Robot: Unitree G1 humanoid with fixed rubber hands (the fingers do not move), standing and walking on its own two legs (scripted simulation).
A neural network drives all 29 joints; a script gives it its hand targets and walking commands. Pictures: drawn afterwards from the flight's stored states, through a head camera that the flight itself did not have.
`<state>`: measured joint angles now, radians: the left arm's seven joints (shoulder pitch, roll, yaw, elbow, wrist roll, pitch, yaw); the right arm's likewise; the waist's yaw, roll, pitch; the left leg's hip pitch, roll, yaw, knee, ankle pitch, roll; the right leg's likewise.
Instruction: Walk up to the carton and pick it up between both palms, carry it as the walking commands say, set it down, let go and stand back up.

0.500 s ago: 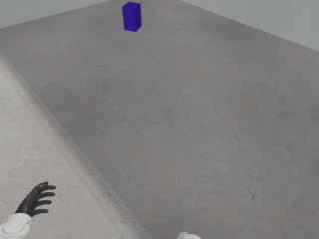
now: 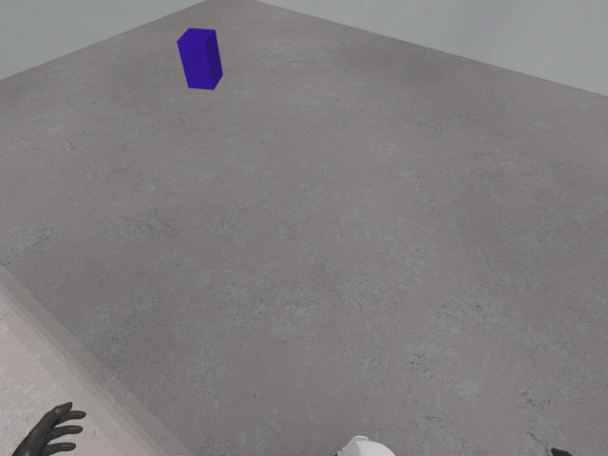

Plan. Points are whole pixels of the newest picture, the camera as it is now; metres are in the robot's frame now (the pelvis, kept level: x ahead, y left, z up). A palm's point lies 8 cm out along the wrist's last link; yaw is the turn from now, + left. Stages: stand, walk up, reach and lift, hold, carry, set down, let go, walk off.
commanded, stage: walk up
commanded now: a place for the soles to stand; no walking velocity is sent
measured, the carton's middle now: (201, 59) +2.46 +0.44 -0.59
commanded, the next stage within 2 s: none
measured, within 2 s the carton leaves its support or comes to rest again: neither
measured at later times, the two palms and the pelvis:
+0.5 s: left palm (36, 277) +0.46 +0.43 -0.07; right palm (424, 306) +0.36 -0.23 -0.09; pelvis +0.31 +0.12 +0.01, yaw -6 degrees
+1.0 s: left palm (29, 188) +0.71 +0.55 -0.08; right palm (348, 186) +0.67 -0.15 -0.09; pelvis +0.58 +0.20 -0.01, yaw -8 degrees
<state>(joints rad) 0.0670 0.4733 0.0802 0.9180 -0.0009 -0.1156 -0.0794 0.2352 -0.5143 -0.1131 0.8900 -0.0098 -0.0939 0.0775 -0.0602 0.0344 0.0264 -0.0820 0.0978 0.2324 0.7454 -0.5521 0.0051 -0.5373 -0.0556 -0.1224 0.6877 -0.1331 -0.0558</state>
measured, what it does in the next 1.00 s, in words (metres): walks ahead: left foot, then right foot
